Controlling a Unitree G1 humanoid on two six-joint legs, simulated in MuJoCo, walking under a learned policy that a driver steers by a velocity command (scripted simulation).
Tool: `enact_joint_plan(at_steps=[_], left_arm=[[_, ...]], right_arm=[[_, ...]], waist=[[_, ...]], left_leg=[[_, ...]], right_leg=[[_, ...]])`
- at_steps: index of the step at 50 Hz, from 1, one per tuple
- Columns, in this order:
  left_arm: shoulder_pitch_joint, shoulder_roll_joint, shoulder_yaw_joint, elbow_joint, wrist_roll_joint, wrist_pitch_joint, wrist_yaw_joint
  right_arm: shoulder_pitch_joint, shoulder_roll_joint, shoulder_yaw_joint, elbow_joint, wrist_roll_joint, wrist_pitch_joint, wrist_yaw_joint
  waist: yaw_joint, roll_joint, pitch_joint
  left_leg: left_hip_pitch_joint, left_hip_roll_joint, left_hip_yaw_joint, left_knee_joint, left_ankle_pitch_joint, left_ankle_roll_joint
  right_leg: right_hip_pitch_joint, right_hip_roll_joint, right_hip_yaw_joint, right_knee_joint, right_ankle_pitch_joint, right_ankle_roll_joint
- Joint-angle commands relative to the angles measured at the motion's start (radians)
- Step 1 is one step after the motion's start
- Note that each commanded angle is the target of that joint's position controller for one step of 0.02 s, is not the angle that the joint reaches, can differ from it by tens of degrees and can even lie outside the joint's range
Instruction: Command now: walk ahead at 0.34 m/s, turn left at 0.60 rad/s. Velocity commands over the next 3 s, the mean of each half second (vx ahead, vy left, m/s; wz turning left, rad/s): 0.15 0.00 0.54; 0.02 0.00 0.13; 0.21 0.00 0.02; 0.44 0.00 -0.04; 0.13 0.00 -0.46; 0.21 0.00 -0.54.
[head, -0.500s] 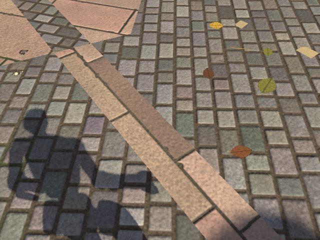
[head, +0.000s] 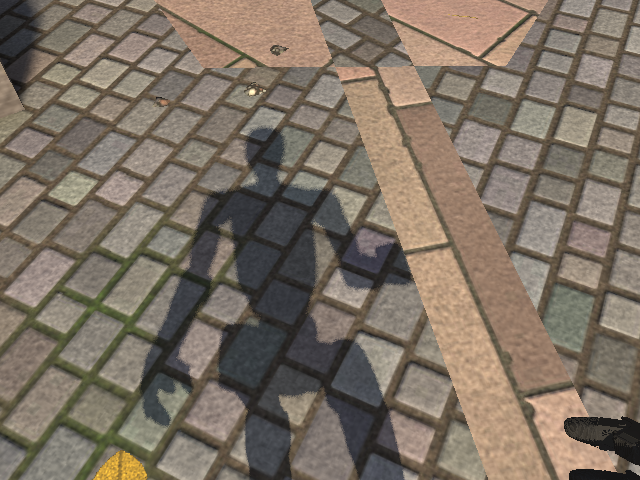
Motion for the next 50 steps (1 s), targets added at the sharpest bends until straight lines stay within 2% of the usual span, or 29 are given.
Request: enact_joint_plan(at_steps=[1,2,3,4,5,7,8,12,14,19,21,22,23,24,25,26,28,31,33,35,36,38,39,40,41,42,43,46,50], left_arm=[[0.004,0.066,-0.016,-0.164,0.043,-0.056,-0.008],[-0.107,0.162,0.012,-0.171,0.011,-0.067,-0.013],[-0.159,0.157,0.007,-0.191,-0.002,-0.070,-0.011],[-0.153,0.144,0.007,-0.175,0.017,-0.064,0.000],[-0.146,0.153,0.013,-0.171,0.033,-0.053,0.007],[-0.119,0.141,0.013,-0.167,0.038,-0.026,0.006],[-0.106,0.125,0.008,-0.163,0.040,-0.018,0.006],[-0.203,0.086,-0.009,-0.194,0.046,-0.006,0.007],[-0.265,0.081,-0.014,-0.209,0.039,-0.003,-0.002],[-0.328,0.110,-0.002,-0.233,0.028,-0.006,-0.012],[-0.301,0.115,0.006,-0.234,0.031,-0.015,-0.017],[-0.283,0.114,0.009,-0.234,0.038,-0.024,-0.017],[-0.270,0.163,0.015,-0.249,0.059,-0.030,-0.010],[-0.274,0.197,0.019,-0.259,0.079,-0.017,-0.004],[-0.219,0.124,0.006,-0.227,0.061,-0.008,-0.008],[-0.228,0.098,-0.003,-0.234,0.045,-0.006,-0.014],[-0.276,0.093,-0.006,-0.237,0.037,0.003,-0.017],[-0.348,0.076,-0.013,-0.232,0.042,0.020,-0.016],[-0.325,0.076,-0.011,-0.219,0.039,0.028,-0.014],[-0.292,0.092,-0.006,-0.205,0.033,0.033,-0.012],[-0.297,0.094,-0.007,-0.202,0.028,0.035,-0.012],[-0.271,0.078,-0.016,-0.185,0.020,0.034,-0.013],[-0.253,0.066,-0.023,-0.178,0.029,0.025,-0.018],[-0.222,0.054,-0.025,-0.184,0.044,0.014,-0.026],[-0.261,0.035,-0.030,-0.180,0.052,0.011,-0.028],[-0.292,0.041,-0.028,-0.180,0.050,0.012,-0.026],[-0.296,0.041,-0.026,-0.174,0.045,0.015,-0.022],[-0.265,0.047,-0.023,-0.153,0.040,0.023,-0.011],[-0.253,0.040,-0.020,-0.124,0.034,0.023,-0.007]], right_arm=[[0.324,-0.332,-0.098,-0.020,-0.014,-0.005,-0.035],[0.298,-0.237,-0.070,-0.023,-0.021,-0.015,-0.024],[0.261,-0.195,-0.054,-0.005,-0.016,-0.024,-0.023],[0.206,-0.173,-0.049,-0.001,-0.001,-0.028,-0.024],[0.158,-0.156,-0.044,-0.007,0.002,-0.026,-0.027],[0.115,-0.171,-0.046,-0.011,-0.021,-0.027,-0.034],[0.108,-0.177,-0.047,-0.001,-0.023,-0.029,-0.038],[0.117,-0.185,-0.048,0.032,-0.007,-0.009,-0.064],[0.125,-0.192,-0.050,0.041,-0.001,0.008,-0.075],[0.146,-0.181,-0.043,0.058,-0.005,0.026,-0.081],[0.127,-0.159,-0.032,0.059,-0.005,0.026,-0.082],[0.122,-0.140,-0.024,0.059,-0.005,0.024,-0.082],[0.164,-0.091,-0.007,0.054,-0.024,0.016,-0.082],[0.306,-0.067,0.000,0.076,-0.033,0.009,-0.083],[0.305,-0.126,-0.010,0.077,-0.028,0.012,-0.086],[0.254,-0.188,-0.029,0.087,-0.016,0.025,-0.090],[0.201,-0.179,-0.037,0.101,-0.012,0.058,-0.099],[0.208,-0.089,-0.013,0.114,-0.011,0.068,-0.092],[0.182,-0.056,0.000,0.119,-0.016,0.060,-0.088],[0.172,-0.068,-0.003,0.127,-0.014,0.055,-0.084],[0.186,-0.070,-0.005,0.139,-0.014,0.053,-0.081],[0.198,-0.077,-0.005,0.157,-0.026,0.049,-0.075],[0.186,-0.113,-0.008,0.144,-0.040,0.047,-0.077],[0.164,-0.171,-0.021,0.147,-0.039,0.048,-0.080],[0.157,-0.112,-0.011,0.162,-0.037,0.044,-0.073],[0.144,-0.071,0.003,0.161,-0.044,0.035,-0.068],[0.137,-0.067,0.006,0.166,-0.048,0.027,-0.068],[0.161,-0.074,0.008,0.183,-0.038,0.003,-0.072],[0.187,-0.067,0.012,0.204,-0.033,-0.001,-0.078]], waist=[[-0.140,0.278,-0.500],[-0.195,0.111,-0.459],[-0.165,0.087,-0.305],[-0.119,-0.005,-0.206],[-0.086,0.006,-0.161],[-0.043,0.034,-0.141],[-0.031,0.036,-0.143],[-0.050,0.066,-0.147],[-0.072,0.083,-0.154],[-0.097,0.115,-0.153],[-0.075,0.135,-0.143],[-0.055,0.127,-0.136],[-0.075,0.029,-0.193],[-0.141,-0.196,-0.232],[-0.116,-0.263,-0.271],[-0.087,-0.173,-0.224],[-0.086,-0.109,-0.154],[-0.119,-0.160,-0.112],[-0.089,-0.195,-0.130],[-0.071,-0.200,-0.149],[-0.082,-0.191,-0.148],[-0.095,-0.160,-0.129],[-0.085,-0.107,-0.126],[-0.033,0.034,-0.106],[-0.051,0.093,-0.095],[-0.059,0.087,-0.061],[-0.059,0.080,-0.043],[-0.060,0.066,-0.022],[-0.068,0.036,-0.029]], left_leg=[[0.965,0.406,-0.844,-0.212,0.244,0.365],[0.899,0.366,-0.701,-0.235,0.326,0.310],[0.758,0.319,-0.535,-0.223,0.418,0.268],[0.611,0.252,-0.420,-0.223,0.448,0.220],[0.493,0.221,-0.371,-0.246,0.467,0.203],[0.348,0.200,-0.339,-0.287,0.562,0.213],[0.310,0.192,-0.314,-0.289,0.606,0.218],[0.274,0.138,-0.276,-0.259,0.592,0.180],[0.271,0.123,-0.293,-0.241,0.506,0.150],[0.327,0.141,-0.411,-0.158,0.348,0.116],[0.345,0.131,-0.452,-0.103,0.284,0.091],[0.327,0.096,-0.447,-0.059,0.233,0.060],[0.273,0.030,-0.389,0.062,0.081,0.010],[0.102,-0.102,-0.282,0.251,-0.457,-0.060],[0.032,-0.082,-0.257,0.377,-0.603,-0.113],[0.008,-0.055,-0.261,0.485,-0.559,-0.138],[-0.011,-0.038,-0.244,0.550,-0.469,-0.165],[0.128,-0.009,-0.153,0.347,-0.378,-0.178],[0.192,0.004,-0.115,0.186,-0.356,-0.176],[0.240,0.008,-0.107,0.053,-0.273,-0.164],[0.281,0.007,-0.097,-0.038,-0.197,-0.151],[0.388,0.006,-0.095,-0.206,-0.050,-0.109],[0.440,0.074,-0.168,-0.201,0.012,-0.076],[0.394,0.125,-0.221,-0.169,-0.010,-0.028],[0.274,0.111,-0.219,-0.202,-0.197,-0.007],[0.216,0.098,-0.219,-0.232,-0.277,-0.018],[0.190,0.089,-0.211,-0.239,-0.276,-0.036],[0.204,0.075,-0.193,-0.211,-0.168,-0.059],[0.231,0.066,-0.185,-0.190,-0.096,-0.057]], right_leg=[[-0.723,0.176,0.222,0.849,-0.187,-0.014],[-0.773,0.113,0.331,0.889,-0.111,-0.023],[-0.798,0.086,0.301,0.837,-0.040,-0.040],[-0.778,0.045,0.289,0.750,0.033,-0.036],[-0.725,0.029,0.290,0.686,0.076,-0.031],[-0.631,0.041,0.282,0.646,0.123,-0.014],[-0.611,0.052,0.275,0.607,0.138,-0.001],[-0.600,0.104,0.273,0.379,0.266,0.022],[-0.565,0.130,0.278,0.263,0.351,0.021],[-0.499,0.168,0.303,0.073,0.332,0.001],[-0.424,0.167,0.294,-0.040,0.363,-0.033],[-0.339,0.146,0.291,-0.150,0.502,-0.063],[-0.191,-0.004,0.412,-0.153,0.798,-0.120],[-0.021,-0.196,0.616,-0.117,1.137,-0.289],[-0.024,-0.280,0.797,-0.165,0.998,-0.394],[-0.055,-0.230,0.750,-0.175,0.842,-0.379],[-0.143,-0.145,0.614,-0.194,0.648,-0.312],[-0.278,-0.030,0.443,-0.242,0.511,-0.257],[-0.251,-0.015,0.416,-0.233,0.505,-0.262],[-0.219,-0.032,0.439,-0.218,0.464,-0.276],[-0.230,-0.032,0.440,-0.208,0.426,-0.270],[-0.299,-0.008,0.427,-0.203,0.312,-0.214],[-0.357,0.010,0.406,-0.182,0.243,-0.160],[-0.376,0.090,0.320,-0.154,0.167,-0.111],[-0.288,0.130,0.255,-0.122,0.185,-0.068],[-0.252,0.132,0.253,-0.101,0.223,-0.057],[-0.237,0.127,0.256,-0.093,0.248,-0.064],[-0.241,0.120,0.267,-0.089,0.316,-0.078],[-0.233,0.119,0.266,-0.083,0.375,-0.071]])
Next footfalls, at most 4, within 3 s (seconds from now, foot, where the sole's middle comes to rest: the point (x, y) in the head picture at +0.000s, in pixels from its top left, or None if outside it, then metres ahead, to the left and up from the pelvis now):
0.46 right None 0.33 -0.08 -0.75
0.78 left None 0.18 0.15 -0.75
1.80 left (236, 392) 0.60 0.27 -0.75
2.30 right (320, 303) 0.83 0.11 -0.75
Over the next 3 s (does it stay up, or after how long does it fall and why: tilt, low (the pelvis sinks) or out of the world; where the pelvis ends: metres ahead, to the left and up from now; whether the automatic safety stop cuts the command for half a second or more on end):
stays up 0.80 0.22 0.04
